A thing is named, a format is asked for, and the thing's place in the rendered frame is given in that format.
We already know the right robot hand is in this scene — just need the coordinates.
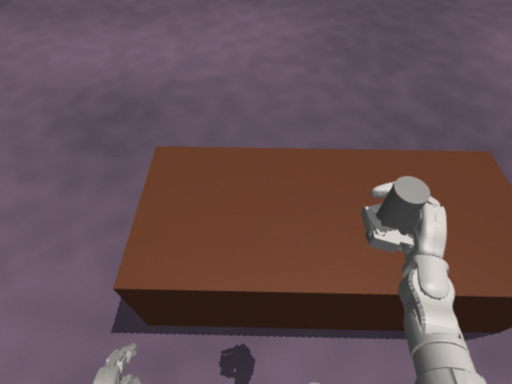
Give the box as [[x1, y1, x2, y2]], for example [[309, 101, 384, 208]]
[[360, 182, 447, 261]]

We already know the right robot arm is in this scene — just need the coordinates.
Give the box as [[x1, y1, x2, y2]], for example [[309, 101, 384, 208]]
[[398, 254, 486, 384]]

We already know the can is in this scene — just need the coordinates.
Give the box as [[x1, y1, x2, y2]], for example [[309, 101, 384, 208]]
[[366, 176, 430, 243]]

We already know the left robot hand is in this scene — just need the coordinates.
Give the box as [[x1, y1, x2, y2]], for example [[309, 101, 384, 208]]
[[91, 343, 141, 384]]

